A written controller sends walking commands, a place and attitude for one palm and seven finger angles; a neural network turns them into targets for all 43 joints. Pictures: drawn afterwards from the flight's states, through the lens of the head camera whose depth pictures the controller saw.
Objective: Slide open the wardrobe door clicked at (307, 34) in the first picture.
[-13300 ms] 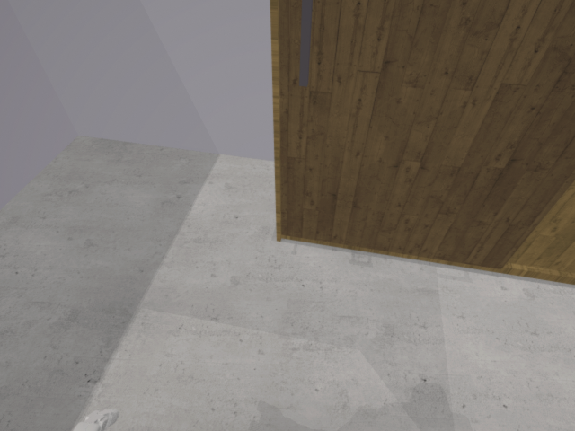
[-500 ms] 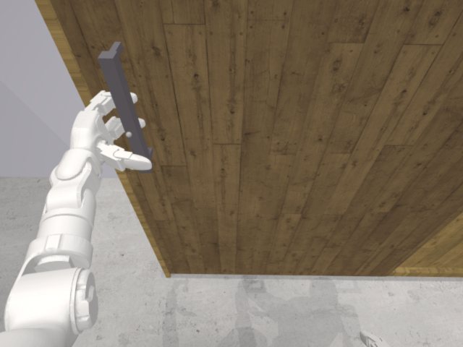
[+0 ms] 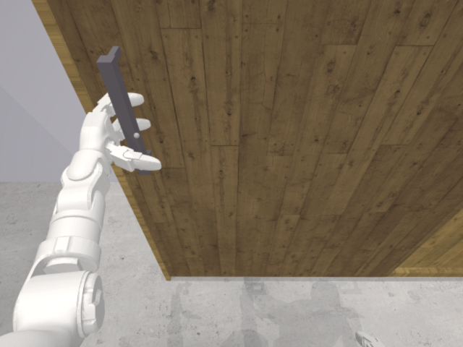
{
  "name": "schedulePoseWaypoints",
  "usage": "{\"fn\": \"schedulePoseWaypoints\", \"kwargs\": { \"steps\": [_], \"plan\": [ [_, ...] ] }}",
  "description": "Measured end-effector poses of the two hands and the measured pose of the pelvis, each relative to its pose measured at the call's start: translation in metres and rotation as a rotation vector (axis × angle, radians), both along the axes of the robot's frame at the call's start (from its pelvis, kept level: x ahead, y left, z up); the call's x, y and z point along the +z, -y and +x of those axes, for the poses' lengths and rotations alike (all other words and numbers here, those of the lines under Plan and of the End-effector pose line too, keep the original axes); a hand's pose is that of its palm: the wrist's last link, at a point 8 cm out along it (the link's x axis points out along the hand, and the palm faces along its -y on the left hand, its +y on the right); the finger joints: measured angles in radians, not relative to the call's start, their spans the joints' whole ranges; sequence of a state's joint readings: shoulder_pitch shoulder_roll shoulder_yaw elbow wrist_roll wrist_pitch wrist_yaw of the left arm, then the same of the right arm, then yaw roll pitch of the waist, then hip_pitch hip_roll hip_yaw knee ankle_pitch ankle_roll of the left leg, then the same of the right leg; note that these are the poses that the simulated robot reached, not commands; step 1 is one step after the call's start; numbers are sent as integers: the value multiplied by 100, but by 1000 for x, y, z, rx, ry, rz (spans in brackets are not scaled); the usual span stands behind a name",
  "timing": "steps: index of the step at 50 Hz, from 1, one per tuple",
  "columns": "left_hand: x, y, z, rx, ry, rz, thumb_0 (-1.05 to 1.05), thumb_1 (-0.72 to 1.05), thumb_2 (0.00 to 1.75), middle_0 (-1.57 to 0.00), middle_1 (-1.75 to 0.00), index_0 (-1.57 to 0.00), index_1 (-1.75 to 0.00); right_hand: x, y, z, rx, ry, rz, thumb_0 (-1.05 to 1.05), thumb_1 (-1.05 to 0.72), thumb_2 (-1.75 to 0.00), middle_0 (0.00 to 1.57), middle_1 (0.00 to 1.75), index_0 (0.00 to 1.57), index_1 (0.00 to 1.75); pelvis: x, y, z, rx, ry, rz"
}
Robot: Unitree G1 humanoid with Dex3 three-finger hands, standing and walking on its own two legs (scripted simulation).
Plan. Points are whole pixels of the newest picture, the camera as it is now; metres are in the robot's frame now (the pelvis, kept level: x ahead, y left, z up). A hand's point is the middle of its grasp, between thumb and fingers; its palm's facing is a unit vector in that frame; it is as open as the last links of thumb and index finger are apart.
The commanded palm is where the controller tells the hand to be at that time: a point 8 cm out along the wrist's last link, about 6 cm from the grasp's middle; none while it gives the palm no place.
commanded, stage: slide the fingers in behind the handle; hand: left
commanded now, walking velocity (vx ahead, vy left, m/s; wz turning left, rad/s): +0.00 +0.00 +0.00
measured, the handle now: (132, 118) +0.48 +0.20 +0.15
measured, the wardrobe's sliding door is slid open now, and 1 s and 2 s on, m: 0.00 0.00 0.00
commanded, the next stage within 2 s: grip the handle and tug to test in 0.28 s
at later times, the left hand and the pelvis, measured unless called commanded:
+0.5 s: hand (138, 134) +0.43 +0.17 +0.16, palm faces +0.01 -1.00 +0.01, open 13.8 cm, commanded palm +0.40 +0.22 +0.16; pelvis +0.00 +0.00 +0.00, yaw +0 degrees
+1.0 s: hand (137, 134) +0.43 +0.17 +0.16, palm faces +0.02 -1.00 +0.01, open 6.5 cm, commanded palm +0.40 +0.22 +0.16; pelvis +0.00 +0.00 +0.00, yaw +0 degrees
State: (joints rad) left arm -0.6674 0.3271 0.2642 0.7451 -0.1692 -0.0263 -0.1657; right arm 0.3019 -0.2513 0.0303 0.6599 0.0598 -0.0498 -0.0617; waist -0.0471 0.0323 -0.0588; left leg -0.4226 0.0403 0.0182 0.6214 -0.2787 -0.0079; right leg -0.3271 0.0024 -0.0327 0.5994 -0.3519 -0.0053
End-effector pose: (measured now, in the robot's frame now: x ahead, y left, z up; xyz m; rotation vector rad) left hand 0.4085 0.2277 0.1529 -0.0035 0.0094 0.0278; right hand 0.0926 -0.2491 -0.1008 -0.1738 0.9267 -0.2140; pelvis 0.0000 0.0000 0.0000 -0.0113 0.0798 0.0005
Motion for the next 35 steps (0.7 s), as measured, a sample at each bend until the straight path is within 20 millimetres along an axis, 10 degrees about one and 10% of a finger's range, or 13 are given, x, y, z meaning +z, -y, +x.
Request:
{"fn": "schedulePoseWaypoints", "kwargs": {
  "steps": [23,35],
  "plan": [
    [2,3,0,-25,25,-5,-2,-49,30,-30,-120,-30,-120,-1,4,-8,-6,-24,-15,1,-90,-90,20,30,20,30,0,-1,-2,3,-1,-3],
    [1,4,2,-7,22,-3,-1,-14,45,-33,-125,-33,-125,-2,-1,-5,-4,-17,3,1,-90,-90,20,30,20,30,0,-2,0,-4,-3,-1]
  ]
}}
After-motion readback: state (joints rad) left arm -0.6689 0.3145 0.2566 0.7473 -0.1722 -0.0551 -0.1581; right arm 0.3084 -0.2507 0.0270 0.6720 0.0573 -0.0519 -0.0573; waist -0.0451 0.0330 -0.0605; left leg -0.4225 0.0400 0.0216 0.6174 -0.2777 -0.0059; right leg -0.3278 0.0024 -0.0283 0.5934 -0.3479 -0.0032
